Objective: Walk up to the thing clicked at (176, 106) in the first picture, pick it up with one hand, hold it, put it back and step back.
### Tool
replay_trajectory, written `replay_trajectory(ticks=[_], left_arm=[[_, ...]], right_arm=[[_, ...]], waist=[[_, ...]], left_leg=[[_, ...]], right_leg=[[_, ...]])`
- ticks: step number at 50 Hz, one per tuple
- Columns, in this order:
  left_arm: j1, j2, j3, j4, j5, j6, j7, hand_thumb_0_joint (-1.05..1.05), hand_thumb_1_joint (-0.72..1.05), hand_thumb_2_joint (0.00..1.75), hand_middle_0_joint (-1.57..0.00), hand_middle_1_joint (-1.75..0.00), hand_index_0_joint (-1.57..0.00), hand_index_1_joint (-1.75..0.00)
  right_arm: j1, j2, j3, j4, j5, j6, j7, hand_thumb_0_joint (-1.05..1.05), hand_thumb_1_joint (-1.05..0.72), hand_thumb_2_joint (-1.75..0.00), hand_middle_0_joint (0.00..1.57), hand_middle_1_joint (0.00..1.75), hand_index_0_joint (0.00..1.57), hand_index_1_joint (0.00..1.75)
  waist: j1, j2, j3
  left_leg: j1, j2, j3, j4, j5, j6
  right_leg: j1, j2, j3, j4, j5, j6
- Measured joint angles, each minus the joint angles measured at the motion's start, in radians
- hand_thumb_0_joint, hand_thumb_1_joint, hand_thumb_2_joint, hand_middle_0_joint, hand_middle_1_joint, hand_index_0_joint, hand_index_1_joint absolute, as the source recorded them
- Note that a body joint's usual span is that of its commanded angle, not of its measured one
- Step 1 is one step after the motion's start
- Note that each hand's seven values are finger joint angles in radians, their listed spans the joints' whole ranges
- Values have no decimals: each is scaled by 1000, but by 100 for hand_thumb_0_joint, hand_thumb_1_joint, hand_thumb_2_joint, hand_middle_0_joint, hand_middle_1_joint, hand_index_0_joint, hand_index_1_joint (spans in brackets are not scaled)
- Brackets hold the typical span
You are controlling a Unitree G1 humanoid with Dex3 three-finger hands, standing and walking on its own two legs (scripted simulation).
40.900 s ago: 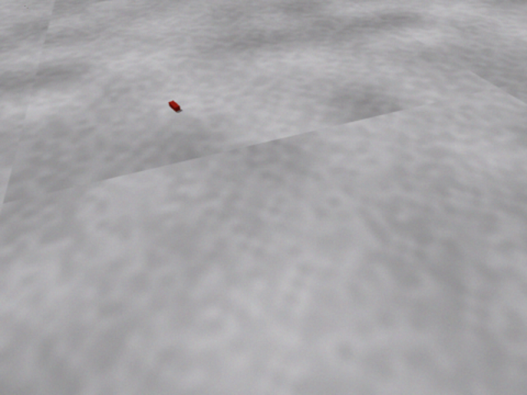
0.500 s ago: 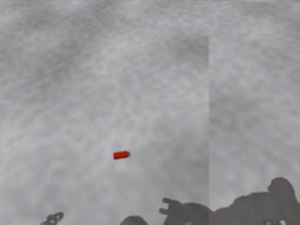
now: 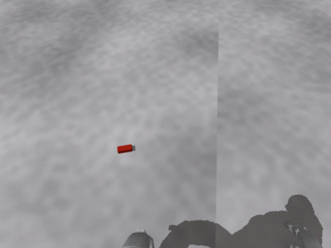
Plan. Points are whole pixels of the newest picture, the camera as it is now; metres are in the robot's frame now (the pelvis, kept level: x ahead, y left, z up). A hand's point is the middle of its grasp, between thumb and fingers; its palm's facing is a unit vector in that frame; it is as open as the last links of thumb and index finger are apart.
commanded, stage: step back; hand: left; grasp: from above
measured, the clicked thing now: (124, 148) +0.76 +0.31 -0.73
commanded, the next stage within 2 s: stand in 1.84 s
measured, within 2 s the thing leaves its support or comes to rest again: neither
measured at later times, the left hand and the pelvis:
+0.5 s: hand out of the picture -0.07 +0.28 -0.13, palm faces +0.06 -0.92 -0.39, open 7.4 cm; pelvis -0.17 +0.00 +0.01, yaw +3 degrees
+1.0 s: hand out of the picture -0.26 +0.27 -0.13, palm faces +0.11 -0.89 -0.43, open 7.4 cm; pelvis -0.32 -0.02 +0.00, yaw +6 degrees
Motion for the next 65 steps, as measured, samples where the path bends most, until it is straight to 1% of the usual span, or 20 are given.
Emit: replay_trajectory(ticks=[2, 4, 7, 12, 16, 19, 21, 24, 29, 32, 33, 36, 38, 41, 47, 49, 53, 58, 61, 65], left_arm=[[17, -9, -11, -1, 5, 0, -8, 1, 91, 90, -20, -30, -21, -30], [26, -21, -18, -1, 2, 2, -5, 1, 90, 90, -20, -30, -21, -30], [14, -28, -19, -13, 6, 7, 2, 1, 90, 90, -21, -30, -21, -30], [-40, -10, -19, -61, 10, 1, 17, 1, 90, 90, -21, -30, -21, -30], [-90, 26, -23, -83, -6, 11, 19, 1, 90, 90, -20, -30, -21, -30], [-93, 30, -15, -54, -13, 29, 28, 1, 90, 90, -20, -30, -21, -30], [-83, 34, -11, -35, -22, 35, 29, 1, 90, 90, -20, -30, -21, -30], [-60, 33, -7, -24, -22, 28, 23, 1, 91, 90, -20, -30, -21, -30], [-21, 27, -14, -7, -15, 19, 10, 1, 91, 90, -20, -30, -21, -30], [-2, 25, -17, 14, -10, 5, 5, 1, 91, 90, -20, -30, -21, -30], [-4, 10, -17, 27, -4, 1, 5, 1, 91, 90, -20, -30, -21, -30], [23, -5, -25, 32, 6, -1, -4, 1, 91, 90, -20, -30, -21, -30], [37, -12, -29, 35, 7, 1, 1, 1, 90, 90, -20, -30, -21, -30], [33, -16, -26, 36, 13, -1, 8, 1, 90, 90, -21, -30, -21, -30], [-2, 8, -13, 8, 21, -26, 3, 1, 90, 90, -21, -30, -21, -30], [-11, 25, -15, 10, 16, -24, -1, 1, 90, 90, -21, -30, -21, -30], [13, 37, -17, 68, -1, -8, -8, 1, 90, 90, -20, -30, -21, -30], [41, 43, -17, 120, -11, -24, -26, 1, 91, 90, -20, -30, -21, -30], [40, 16, -18, 145, -3, -39, -21, 1, 91, 90, -20, -30, -21, -30], [39, -13, -30, 150, 5, -62, -21, 1, 90, 90, -20, -30, -21, -30]], right_arm=[[7, 2, -6, 18, 6, 17, -9, 1, -90, -90, 21, 30, 20, 30], [25, -2, -7, 29, 15, 20, -10, 1, -90, -90, 21, 30, 20, 30], [62, -9, -4, 36, 19, 11, -11, 1, -90, -90, 21, 30, 20, 30], [104, -3, 0, 54, 7, 15, -6, 1, -90, -90, 21, 30, 20, 30], [101, 23, -4, 71, -10, 5, 2, 1, -90, -90, 21, 30, 20, 30], [92, 38, 7, 70, -21, 3, 20, 1, -90, -90, 21, 30, 20, 30], [88, 49, 15, 68, -25, 0, 16, 1, -90, -90, 21, 30, 20, 30], [72, 51, 16, 58, -23, -2, 10, 1, -90, -90, 21, 30, 20, 30], [26, 36, 10, 18, -19, -3, 7, 1, -90, -90, 21, 30, 20, 30], [-4, 19, 11, 3, -12, 9, 12, 1, -90, -90, 21, 30, 20, 30], [-16, 7, 8, 6, -8, 14, 12, 1, -90, -90, 21, 30, 20, 30], [-9, 9, -2, 29, 0, 33, 0, 1, -90, -90, 21, 30, 20, 30], [11, 6, -2, 37, 7, 36, -1, 1, -90, -90, 21, 30, 20, 30], [52, -5, -4, 49, 8, 25, -1, 1, -90, -90, 21, 30, 20, 30], [129, -4, -7, 120, -10, 14, 14, 1, -90, -90, 21, 30, 20, 30], [134, 10, -11, 149, -13, -2, 17, 1, -90, -90, 21, 30, 20, 30], [144, 43, -1, 171, -25, -30, 25, 1, -90, -90, 21, 30, 20, 30], [129, 64, 13, 171, -28, -44, 30, 1, -90, -90, 21, 30, 20, 30], [110, 54, 11, 169, -21, -34, 28, 1, -90, -90, 21, 30, 20, 30], [101, 44, 4, 179, -13, -32, 25, 1, -90, -90, 21, 30, 20, 30]], waist=[[11, -10, -17], [18, -19, -31], [16, -24, -41], [5, -34, -27], [2, -91, 6], [-11, -87, 7], [-14, -88, -7], [-5, -79, -20], [14, -59, -18], [25, -44, -23], [20, -9, -14], [32, -10, -32], [39, -23, -46], [30, -20, -60], [22, -25, -84], [23, -54, -82], [9, -81, -115], [2, -86, -138], [2, -38, -130], [20, -28, -142]], left_leg=[[-44, -79, -56, 157, -168, 6], [-72, -152, -89, 324, -203, 7], [-56, -188, -80, 420, -209, 1], [88, -143, -23, 193, -238, -3], [182, -142, 37, -48, -98, 33], [154, -119, 35, -38, -73, 48], [146, -101, 34, -75, -35, 45], [127, -75, 41, -116, 16, 44], [67, -39, 67, -124, 74, 32], [7, -17, 79, -81, 90, 10], [-11, 3, 61, -61, 93, 7], [-74, -88, -35, 122, -141, 1], [-102, -158, -79, 303, -182, -3], [-75, -183, -84, 415, -177, -12], [147, -98, 1, 66, -256, -6], [221, -103, 29, -99, -128, 9], [231, -106, 43, -121, -80, 35], [239, -75, 54, -138, -67, 15], [228, -37, 34, -87, -102, 5], [176, -73, -1, 11, -216, 16]], right_leg=[[-33, -18, 8, 31, 3, -9], [-45, -40, 16, 16, 29, -11], [-68, -63, 8, -8, 69, -9], [-128, -88, -32, 2, 113, 0], [-199, -124, -21, 79, 114, 6], [-255, -24, 62, 303, -128, -10], [-278, 36, 99, 472, -153, -17], [-247, 55, 92, 549, -146, -3], [-91, -3, 45, 282, -147, 18], [19, -32, 7, 9, -48, 0], [25, -10, -9, -13, -32, -7], [-22, -24, -10, 21, -11, -22], [-38, -49, -1, 9, 17, -23], [-61, -71, -17, -10, 51, -21], [-106, -108, -81, 21, 64, -15], [-122, -134, -80, 56, 57, -4], [-146, -95, -13, 148, -84, -11], [-76, -76, -22, 28, -37, -15], [-25, -38, -46, -70, 111, -12], [-34, -43, -50, -71, 101, -25]])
